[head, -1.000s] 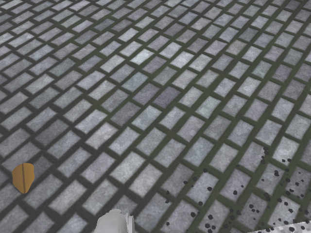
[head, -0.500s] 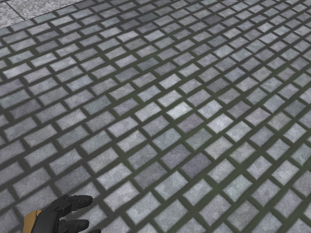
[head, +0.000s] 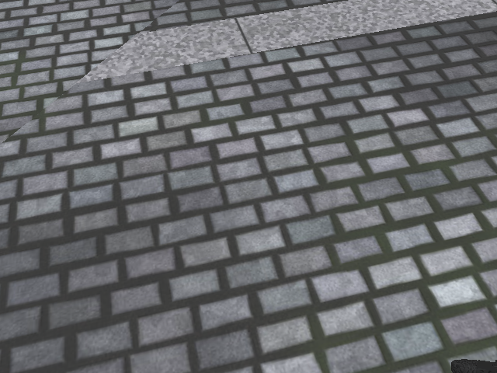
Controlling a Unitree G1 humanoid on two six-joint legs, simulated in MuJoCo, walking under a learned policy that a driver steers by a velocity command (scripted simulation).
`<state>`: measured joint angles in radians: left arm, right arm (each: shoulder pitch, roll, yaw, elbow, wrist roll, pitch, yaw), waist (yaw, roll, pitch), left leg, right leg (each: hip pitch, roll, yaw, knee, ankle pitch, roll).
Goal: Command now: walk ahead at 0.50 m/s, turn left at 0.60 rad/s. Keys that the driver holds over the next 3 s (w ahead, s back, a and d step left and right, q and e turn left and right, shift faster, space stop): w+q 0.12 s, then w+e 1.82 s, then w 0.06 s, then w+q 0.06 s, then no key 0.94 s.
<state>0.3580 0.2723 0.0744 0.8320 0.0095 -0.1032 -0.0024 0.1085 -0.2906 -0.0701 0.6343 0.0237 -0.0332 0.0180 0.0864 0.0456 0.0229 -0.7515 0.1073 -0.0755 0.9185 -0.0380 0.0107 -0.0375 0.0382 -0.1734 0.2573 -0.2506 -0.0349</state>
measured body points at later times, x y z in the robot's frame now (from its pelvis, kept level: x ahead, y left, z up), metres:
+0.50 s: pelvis +0.28 +0.06 +0.00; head +0.30 +0.07 +0.45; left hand +0.41 +0.33 -0.11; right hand +0.36 -0.21 -0.11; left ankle +0.22 +0.14 -0.74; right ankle +0.42 -0.12 -0.66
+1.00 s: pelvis +0.56 -0.02 +0.00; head +0.59 -0.04 +0.45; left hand +0.71 +0.23 -0.10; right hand +0.69 -0.32 -0.08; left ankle +0.71 +0.14 -0.67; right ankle +0.53 -0.08 -0.74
